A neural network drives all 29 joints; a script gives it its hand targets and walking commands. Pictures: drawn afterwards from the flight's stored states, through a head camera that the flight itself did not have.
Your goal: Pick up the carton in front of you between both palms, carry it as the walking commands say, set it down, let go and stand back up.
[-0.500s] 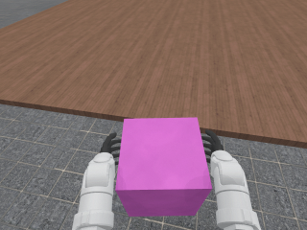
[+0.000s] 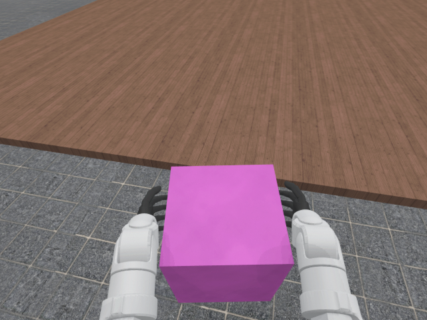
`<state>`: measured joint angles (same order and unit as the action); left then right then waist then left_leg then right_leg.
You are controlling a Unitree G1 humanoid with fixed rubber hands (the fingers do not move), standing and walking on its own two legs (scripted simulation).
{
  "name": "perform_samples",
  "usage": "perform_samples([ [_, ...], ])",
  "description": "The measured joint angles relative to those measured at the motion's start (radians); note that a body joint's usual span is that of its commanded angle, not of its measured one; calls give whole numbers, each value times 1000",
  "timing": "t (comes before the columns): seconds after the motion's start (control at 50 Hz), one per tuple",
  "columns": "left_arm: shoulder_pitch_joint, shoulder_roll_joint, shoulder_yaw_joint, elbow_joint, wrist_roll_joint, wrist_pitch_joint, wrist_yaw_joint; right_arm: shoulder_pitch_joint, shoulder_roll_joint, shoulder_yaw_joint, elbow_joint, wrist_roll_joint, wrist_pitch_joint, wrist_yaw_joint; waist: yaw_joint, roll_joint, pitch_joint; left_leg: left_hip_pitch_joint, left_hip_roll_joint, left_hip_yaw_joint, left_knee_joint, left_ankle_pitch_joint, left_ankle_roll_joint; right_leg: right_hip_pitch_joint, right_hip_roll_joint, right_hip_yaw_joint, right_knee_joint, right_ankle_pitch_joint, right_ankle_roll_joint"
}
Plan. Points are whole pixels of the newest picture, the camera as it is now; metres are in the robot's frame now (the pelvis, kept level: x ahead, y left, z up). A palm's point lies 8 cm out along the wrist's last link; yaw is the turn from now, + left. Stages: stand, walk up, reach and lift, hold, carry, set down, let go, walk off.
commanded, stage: carry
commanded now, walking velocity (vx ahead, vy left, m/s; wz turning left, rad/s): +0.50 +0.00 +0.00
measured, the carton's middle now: (223, 237) +0.29 +0.00 -0.03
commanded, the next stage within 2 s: none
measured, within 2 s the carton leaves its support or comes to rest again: neither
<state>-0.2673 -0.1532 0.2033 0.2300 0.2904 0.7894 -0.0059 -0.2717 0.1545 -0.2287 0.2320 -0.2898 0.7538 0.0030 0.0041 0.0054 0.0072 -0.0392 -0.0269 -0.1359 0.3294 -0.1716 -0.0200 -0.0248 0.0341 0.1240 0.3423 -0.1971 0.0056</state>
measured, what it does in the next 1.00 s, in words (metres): walks ahead: left foot, then right foot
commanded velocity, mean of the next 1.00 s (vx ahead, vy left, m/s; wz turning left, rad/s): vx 0.50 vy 0.00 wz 0.00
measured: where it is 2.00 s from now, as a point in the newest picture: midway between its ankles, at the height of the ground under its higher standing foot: (227, 190)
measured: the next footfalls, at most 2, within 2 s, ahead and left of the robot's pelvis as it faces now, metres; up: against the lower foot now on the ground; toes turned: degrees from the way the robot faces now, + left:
left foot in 0.44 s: +0.20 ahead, +0.09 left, +0.00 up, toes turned +7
right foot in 0.78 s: +0.47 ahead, -0.16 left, +0.00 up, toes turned -15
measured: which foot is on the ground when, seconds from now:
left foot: down 0.00-0.20, up 0.22-0.42, down 0.44-0.82, up 0.84-1.00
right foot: down 0.00-0.46, up 0.48-0.76, down 0.78-1.00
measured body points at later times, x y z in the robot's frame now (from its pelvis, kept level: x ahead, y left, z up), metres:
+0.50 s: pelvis +0.14 +0.00 -0.02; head +0.12 -0.01 +0.43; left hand +0.40 +0.14 +0.08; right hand +0.40 -0.16 +0.07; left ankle +0.16 +0.08 -0.75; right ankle +0.02 -0.11 -0.73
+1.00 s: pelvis +0.42 -0.07 +0.00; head +0.41 -0.08 +0.45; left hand +0.64 +0.09 +0.07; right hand +0.67 -0.21 +0.07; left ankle +0.41 +0.06 -0.69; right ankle +0.43 -0.15 -0.75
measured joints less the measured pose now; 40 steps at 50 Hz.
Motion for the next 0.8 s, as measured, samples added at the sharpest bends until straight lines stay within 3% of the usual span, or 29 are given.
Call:
perform_samples([
  [0.04,7,2,-5,-17,-12,7,6,3,-1,6,-14,6,7,-1,3,1,-25,-48,3,18,40,-23,0,-51,-2,-2,43,-21,2],
  [0.12,52,12,-30,-138,-65,40,24,33,-7,58,-118,52,43,-26,10,5,-73,-135,16,69,120,-121,3,-181,-27,-50,194,-196,-1],
  [0.18,79,16,-45,-250,-102,81,32,54,-11,91,-231,85,93,-42,16,16,-100,-174,35,93,150,-96,-2,-220,-37,-115,203,-160,-7],
  [0.24,103,18,-89,-323,-126,125,50,101,-20,105,-338,106,145,-54,0,29,-138,-227,57,98,262,-199,2,-213,-27,-148,188,-101,-25],
  [0.3,131,22,-127,-399,-147,189,66,155,-25,111,-438,138,203,-63,-12,-6,-175,-320,56,173,408,-245,6,-179,-47,-168,130,-130,-32],
  [0.34,159,24,-135,-474,-158,227,73,166,-26,124,-494,161,241,-73,-7,-26,-187,-356,51,218,393,-242,10,-156,-60,-159,76,-118,-28],
  [0.42,203,26,-144,-614,-182,295,99,186,-27,152,-595,198,297,-93,11,-38,-183,-357,27,297,190,-142,15,-124,-76,-135,56,-147,-14],
  [0.48,248,27,-134,-689,-215,340,116,226,-27,184,-645,222,328,-117,15,-35,-187,-321,19,334,135,-7,65,-177,-92,-156,259,-243,-2],
  [0.54,322,21,-126,-724,-252,381,135,289,-25,209,-667,249,370,-147,12,-12,-198,-272,26,357,147,-94,75,-330,-94,-176,544,-281,-10],
  [0.58,345,18,-135,-728,-275,397,147,328,-21,201,-692,268,391,-160,-4,12,-200,-220,32,355,99,-107,65,-417,-97,-201,597,-254,-11],
  [0.64,340,19,-143,-718,-292,390,162,354,-18,187,-719,287,396,-181,-37,33,-192,-139,38,339,23,-110,53,-512,-114,-230,523,-179,-6],
  [0.72,348,18,-128,-705,-275,345,196,346,-20,206,-732,295,395,-216,-61,37,-182,-33,60,328,-21,-158,20,-550,-124,-277,291,-42,-5],
  [0.76,359,16,-122,-707,-268,333,205,341,-21,214,-734,298,396,-224,-60,33,-180,12,81,323,9,-215,-5,-520,-117,-322,186,18,-5],
  [0.8,350,17,-127,-701,-273,327,205,337,-22,207,-738,296,391,-221,-52,22,-179,5,113,308,140,-306,-23,-484,-110,-353,169,101,-41],
])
